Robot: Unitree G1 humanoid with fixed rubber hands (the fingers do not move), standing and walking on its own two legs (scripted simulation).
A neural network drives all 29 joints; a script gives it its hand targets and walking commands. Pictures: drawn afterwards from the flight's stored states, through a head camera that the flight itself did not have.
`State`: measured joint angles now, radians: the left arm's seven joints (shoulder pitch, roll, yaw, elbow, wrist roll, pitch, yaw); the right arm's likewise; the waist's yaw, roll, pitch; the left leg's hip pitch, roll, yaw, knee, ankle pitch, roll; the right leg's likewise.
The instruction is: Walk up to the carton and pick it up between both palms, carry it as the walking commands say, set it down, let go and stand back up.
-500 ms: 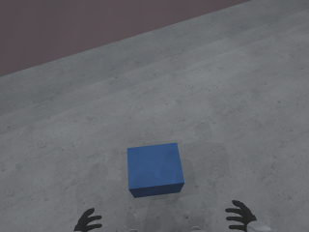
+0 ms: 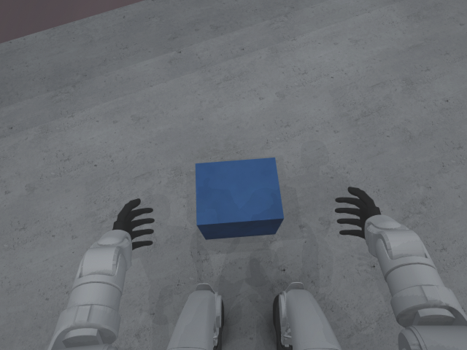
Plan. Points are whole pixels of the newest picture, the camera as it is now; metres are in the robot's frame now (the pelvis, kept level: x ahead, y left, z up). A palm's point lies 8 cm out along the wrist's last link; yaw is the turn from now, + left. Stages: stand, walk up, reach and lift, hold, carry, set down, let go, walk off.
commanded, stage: reach and lift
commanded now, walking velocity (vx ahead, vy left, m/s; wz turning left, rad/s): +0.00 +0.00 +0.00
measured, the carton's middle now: (238, 201) +0.54 +0.03 -0.57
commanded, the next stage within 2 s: none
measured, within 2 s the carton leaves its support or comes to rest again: neither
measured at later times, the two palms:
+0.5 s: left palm (135, 169) +0.46 +0.25 -0.12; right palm (348, 155) +0.49 -0.21 -0.12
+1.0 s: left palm (138, 149) +0.53 +0.26 -0.15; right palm (337, 134) +0.56 -0.21 -0.15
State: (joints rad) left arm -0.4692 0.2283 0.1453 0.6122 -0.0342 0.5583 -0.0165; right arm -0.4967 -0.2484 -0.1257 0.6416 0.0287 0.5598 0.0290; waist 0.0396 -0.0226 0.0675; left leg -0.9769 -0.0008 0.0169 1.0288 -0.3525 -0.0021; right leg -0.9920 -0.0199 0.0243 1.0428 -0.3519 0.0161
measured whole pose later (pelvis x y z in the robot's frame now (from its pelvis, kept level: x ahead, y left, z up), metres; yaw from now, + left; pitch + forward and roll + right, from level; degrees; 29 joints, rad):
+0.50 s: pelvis +0.01 -0.01 -0.03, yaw +1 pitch +37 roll +1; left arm -0.96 0.32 0.33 0.87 -0.03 0.26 -0.04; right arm -1.00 -0.31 -0.21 0.86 0.05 0.29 0.00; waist 0.02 -0.01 -0.01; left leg -1.40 0.00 -0.01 1.08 -0.33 -0.02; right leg -1.41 0.00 0.02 1.09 -0.33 0.01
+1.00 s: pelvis +0.02 +0.00 -0.05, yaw +0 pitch +49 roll +1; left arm -1.18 0.36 0.42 0.92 0.00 0.17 -0.08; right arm -1.24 -0.39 -0.32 0.93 0.01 0.20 0.06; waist 0.04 -0.02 -0.05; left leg -1.63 0.00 0.01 1.12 -0.34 0.00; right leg -1.64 0.01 0.05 1.12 -0.33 0.03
